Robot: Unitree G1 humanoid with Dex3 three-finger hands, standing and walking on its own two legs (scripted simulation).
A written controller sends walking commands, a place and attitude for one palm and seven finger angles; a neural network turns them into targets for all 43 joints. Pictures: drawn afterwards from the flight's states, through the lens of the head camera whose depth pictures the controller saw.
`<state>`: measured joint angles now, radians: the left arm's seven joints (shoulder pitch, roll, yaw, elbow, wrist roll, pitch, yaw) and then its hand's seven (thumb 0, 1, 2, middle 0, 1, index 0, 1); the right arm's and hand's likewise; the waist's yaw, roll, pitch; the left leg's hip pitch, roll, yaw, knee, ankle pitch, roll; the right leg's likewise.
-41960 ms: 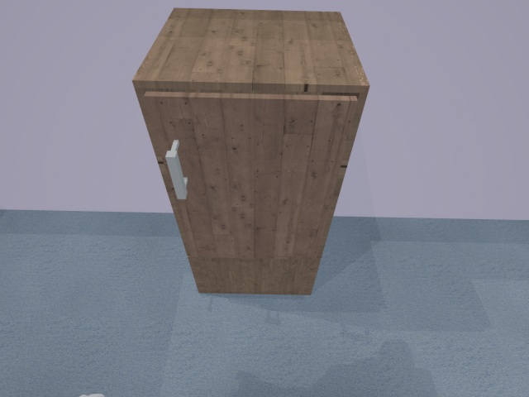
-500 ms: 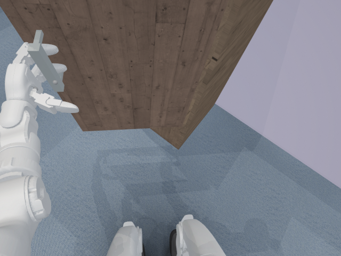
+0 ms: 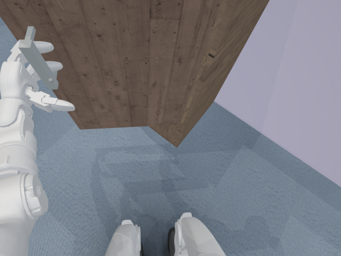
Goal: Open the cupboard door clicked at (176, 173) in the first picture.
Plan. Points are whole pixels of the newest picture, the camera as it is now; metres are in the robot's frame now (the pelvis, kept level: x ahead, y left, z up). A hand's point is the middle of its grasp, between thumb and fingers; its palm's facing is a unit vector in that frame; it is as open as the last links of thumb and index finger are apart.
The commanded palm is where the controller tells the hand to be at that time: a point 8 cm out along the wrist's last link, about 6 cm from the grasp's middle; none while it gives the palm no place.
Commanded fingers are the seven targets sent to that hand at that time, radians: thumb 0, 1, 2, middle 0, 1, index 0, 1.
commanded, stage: slide the fingers in behind the handle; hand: left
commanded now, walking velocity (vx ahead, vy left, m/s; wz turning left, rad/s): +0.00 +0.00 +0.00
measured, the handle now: (42, 60) +0.54 +0.26 +0.06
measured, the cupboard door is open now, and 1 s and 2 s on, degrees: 43 43 81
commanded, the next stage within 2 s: close the thumb around the handle in 0.08 s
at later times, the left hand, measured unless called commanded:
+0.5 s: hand (51, 78) +0.50 +0.24 +0.05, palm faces +0.03 -1.00 -0.01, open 11.0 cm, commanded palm +0.48 +0.27 +0.06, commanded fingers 0.00 0.45 0.71 -0.37 -1.30 -0.37 -1.30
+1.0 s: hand (52, 80) +0.49 +0.23 +0.05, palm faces +0.04 -1.00 -0.01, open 5.5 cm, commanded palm +0.46 +0.27 +0.06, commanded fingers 0.00 0.90 0.90 -0.40 -1.35 -0.40 -1.35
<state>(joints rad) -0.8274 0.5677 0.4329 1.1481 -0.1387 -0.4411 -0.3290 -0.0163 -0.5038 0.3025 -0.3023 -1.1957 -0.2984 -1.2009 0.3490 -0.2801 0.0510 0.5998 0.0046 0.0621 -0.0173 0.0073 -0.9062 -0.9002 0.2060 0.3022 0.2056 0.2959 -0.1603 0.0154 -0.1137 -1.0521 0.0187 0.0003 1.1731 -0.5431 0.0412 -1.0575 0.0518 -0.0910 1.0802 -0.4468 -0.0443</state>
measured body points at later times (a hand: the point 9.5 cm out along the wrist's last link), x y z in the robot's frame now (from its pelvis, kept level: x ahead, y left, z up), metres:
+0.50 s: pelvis +0.00 +0.01 +0.00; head +0.15 +0.04 +0.42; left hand +0.49 +0.29 +0.06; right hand +0.02 -0.25 -0.11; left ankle +0.00 +0.09 -0.65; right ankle +0.03 -0.10 -0.65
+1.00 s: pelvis +0.00 +0.01 +0.00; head +0.14 +0.04 +0.43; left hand +0.48 +0.28 +0.06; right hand +0.03 -0.25 -0.10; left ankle +0.00 +0.09 -0.65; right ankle +0.03 -0.10 -0.65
